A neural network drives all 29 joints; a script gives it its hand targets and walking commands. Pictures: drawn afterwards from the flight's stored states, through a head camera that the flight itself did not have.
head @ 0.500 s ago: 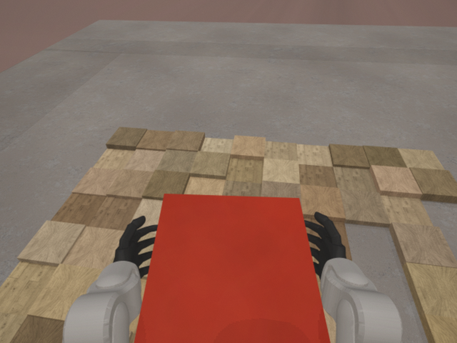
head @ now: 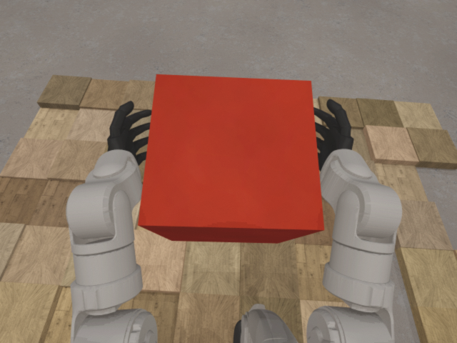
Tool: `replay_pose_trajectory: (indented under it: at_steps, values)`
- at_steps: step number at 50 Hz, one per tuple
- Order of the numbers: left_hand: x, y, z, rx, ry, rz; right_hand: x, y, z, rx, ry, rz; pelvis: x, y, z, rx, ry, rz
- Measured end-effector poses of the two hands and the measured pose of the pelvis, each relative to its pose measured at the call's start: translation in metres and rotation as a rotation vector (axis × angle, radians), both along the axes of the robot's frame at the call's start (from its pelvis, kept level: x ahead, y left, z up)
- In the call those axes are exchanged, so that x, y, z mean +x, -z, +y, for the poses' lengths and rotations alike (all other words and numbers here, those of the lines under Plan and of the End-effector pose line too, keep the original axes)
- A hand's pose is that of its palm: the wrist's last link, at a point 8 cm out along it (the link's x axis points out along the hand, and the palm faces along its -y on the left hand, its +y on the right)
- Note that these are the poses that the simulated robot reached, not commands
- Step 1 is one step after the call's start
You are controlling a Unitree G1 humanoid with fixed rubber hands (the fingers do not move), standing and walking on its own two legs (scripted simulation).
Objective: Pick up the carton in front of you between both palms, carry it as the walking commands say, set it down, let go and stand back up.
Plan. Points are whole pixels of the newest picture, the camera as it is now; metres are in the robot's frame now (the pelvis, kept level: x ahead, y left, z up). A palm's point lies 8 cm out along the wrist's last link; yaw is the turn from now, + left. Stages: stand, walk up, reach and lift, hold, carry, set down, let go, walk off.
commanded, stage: carry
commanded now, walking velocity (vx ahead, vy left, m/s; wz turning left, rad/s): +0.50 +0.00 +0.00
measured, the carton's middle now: (228, 175) +0.38 -0.02 +0.06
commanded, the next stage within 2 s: none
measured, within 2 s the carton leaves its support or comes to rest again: neither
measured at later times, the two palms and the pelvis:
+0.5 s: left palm (149, 10) +0.74 +0.13 +0.13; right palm (292, 21) +0.70 -0.17 +0.14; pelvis +0.38 +0.02 +0.00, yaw -9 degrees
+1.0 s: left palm out of the picture +1.04 +0.16 +0.06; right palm out of the picture +1.07 -0.14 +0.06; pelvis +0.74 -0.02 -0.02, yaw -3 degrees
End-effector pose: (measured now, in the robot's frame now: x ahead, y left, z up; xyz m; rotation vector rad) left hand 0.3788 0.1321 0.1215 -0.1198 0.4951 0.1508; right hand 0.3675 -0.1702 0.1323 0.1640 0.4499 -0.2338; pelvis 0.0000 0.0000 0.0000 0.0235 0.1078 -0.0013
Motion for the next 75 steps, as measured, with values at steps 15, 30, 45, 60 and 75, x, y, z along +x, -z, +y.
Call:
replay_pose_trajectory:
  at_steps: [15,30,45,60,75]
  values:
    - [0.183,-0.051,0.031,0.035,-0.089,0.033,0.218,-0.036,0.034,0.035,-0.123,0.032,0.233,-0.022,-0.008,0.001,0.028,0.018]
    - [0.437,0.009,-0.052,-0.09,0.233,0.144,0.367,-0.001,-0.038,-0.037,0.229,0.138,0.444,-0.009,0.019,-0.053,0.116,0.031]
    - [0.595,0.062,0.008,0.027,-0.062,0.208,0.629,0.069,0.011,0.046,-0.096,0.213,0.668,0.019,-0.016,-0.036,0.042,0.035]
    - [0.848,0.052,-0.028,0.004,0.133,0.141,0.813,0.064,-0.023,0.021,0.1,0.149,0.888,0.009,0.002,0.006,0.061,0.03]
    - [1.059,-0.016,-0.041,0.064,-0.011,-0.025,1.08,-0.008,-0.04,-0.013,-0.097,-0.015,1.105,0.017,-0.053,-0.028,0.065,-0.009]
